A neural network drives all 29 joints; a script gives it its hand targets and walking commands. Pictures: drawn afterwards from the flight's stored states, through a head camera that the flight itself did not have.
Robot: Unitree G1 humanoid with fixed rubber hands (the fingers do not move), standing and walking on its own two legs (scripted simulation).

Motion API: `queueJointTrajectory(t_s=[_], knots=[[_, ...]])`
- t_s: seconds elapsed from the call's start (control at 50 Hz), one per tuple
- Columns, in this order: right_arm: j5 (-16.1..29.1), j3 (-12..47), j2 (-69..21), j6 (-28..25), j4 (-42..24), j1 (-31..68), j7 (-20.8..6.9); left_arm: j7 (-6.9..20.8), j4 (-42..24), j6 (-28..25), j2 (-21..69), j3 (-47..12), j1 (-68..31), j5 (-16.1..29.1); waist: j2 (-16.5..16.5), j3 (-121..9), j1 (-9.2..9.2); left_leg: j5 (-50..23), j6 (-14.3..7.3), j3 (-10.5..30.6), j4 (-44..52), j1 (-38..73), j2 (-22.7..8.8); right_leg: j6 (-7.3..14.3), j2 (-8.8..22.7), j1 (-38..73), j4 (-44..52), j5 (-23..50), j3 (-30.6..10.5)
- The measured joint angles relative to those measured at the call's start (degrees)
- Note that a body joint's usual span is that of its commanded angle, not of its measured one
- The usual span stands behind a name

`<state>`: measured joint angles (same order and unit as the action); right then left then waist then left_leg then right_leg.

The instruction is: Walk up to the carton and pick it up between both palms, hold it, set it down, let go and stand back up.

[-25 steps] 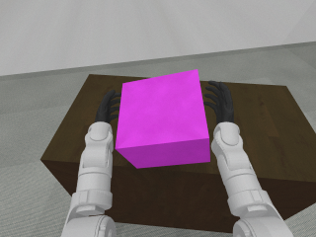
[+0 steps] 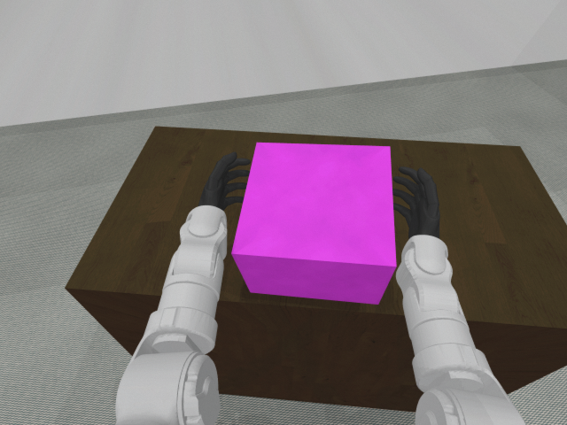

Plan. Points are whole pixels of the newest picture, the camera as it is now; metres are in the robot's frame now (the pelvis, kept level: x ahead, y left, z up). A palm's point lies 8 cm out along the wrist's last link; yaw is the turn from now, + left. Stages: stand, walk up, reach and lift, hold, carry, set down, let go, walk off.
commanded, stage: set down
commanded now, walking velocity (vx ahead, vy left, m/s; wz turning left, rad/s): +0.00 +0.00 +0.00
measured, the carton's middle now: (317, 222) +0.42 -0.05 +0.06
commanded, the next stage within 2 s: none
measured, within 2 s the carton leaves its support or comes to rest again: neither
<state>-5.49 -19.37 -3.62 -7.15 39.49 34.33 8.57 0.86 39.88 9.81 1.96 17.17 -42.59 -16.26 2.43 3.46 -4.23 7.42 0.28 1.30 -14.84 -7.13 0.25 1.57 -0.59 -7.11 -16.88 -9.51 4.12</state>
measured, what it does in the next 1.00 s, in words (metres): stands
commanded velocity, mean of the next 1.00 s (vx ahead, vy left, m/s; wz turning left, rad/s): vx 0.00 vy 0.00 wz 0.00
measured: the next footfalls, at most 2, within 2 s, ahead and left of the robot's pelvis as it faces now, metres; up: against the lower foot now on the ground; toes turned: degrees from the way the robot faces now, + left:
none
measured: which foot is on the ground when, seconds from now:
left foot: down 0.00-1.00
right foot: down 0.00-1.00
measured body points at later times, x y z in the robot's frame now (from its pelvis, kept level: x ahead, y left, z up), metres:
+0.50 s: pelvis +0.01 +0.01 +0.00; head +0.04 +0.03 +0.45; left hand +0.43 +0.12 +0.08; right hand +0.39 -0.17 +0.09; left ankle +0.01 +0.13 -0.75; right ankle +0.00 -0.09 -0.75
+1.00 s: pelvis +0.01 +0.01 +0.00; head +0.05 +0.02 +0.45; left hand +0.45 +0.10 +0.07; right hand +0.39 -0.19 +0.06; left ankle +0.01 +0.13 -0.75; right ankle +0.00 -0.09 -0.75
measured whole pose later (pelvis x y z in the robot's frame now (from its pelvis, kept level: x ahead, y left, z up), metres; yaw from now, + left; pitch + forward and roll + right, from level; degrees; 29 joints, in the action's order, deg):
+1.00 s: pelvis +0.01 +0.01 +0.00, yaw +0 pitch +1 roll +0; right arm -16.1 -29.9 -7.7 -10.7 44.6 34.3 6.9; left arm 0.4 52.3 -0.5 2.0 21.3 -44.8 -16.3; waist 2.5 3.4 -4.2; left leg 8.9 0.3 0.9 -15.5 -7.4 0.5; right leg 1.3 -0.3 -7.2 -16.9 -10.5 4.1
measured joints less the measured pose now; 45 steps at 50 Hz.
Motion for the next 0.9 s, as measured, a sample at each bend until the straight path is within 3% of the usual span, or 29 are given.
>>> queueJointTrajectory(t_s=[0.2,0.42,0.52,0.64,0.9], knots=[[0.00,0.74,-0.32,-2.01,-0.02,0.00,0.08,-0.76,0.00,-3.46,0.03,0.01,2.21,0.00,0.00,0.00,0.00,1.10,0.00,0.00,0.13,0.01,0.00,-0.04,0.00,-0.09,0.00,-0.62,0.00],[-0.03,0.77,-0.56,-4.13,2.50,-0.01,0.14,-1.38,0.01,-3.39,0.03,0.00,3.21,0.00,0.00,0.00,0.00,1.22,0.00,-0.11,-0.38,-0.06,-0.01,-0.30,0.03,-0.01,0.00,0.41,0.00],[-1.83,-0.64,-1.07,-4.40,3.48,-0.01,0.16,-1.36,0.66,-3.88,0.03,-0.01,3.17,0.00,0.02,0.00,0.00,1.22,0.00,-0.28,-0.96,-0.19,0.10,-0.30,0.15,0.13,0.00,0.23,-0.01],[-4.93,-4.72,-1.82,-3.43,5.12,0.00,-1.05,-1.10,5.85,-4.49,0.03,0.67,1.78,0.00,0.04,0.00,-0.01,1.11,0.00,-0.35,-1.31,-0.30,0.21,-0.30,0.27,0.23,0.00,-0.29,0.00],[-9.95,-10.42,-3.83,-3.53,5.09,0.01,-1.62,-0.72,11.65,-9.51,0.02,3.00,-2.20,0.00,0.03,-0.03,0.00,1.19,0.00,-0.36,-0.77,-0.30,0.21,-0.30,0.28,-0.03,0.00,-0.61,0.00]])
